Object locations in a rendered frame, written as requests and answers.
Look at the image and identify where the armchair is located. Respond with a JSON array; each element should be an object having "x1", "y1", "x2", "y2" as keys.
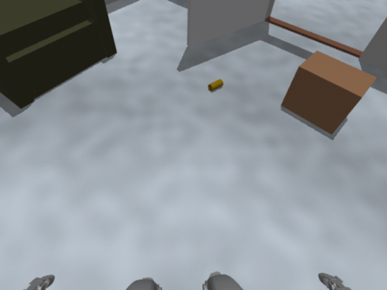
[{"x1": 0, "y1": 0, "x2": 117, "y2": 109}]

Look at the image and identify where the left robot hand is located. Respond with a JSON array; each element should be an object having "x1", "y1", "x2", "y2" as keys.
[{"x1": 24, "y1": 275, "x2": 54, "y2": 290}]

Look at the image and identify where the right robot hand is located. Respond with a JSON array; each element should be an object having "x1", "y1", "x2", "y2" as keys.
[{"x1": 319, "y1": 273, "x2": 351, "y2": 290}]

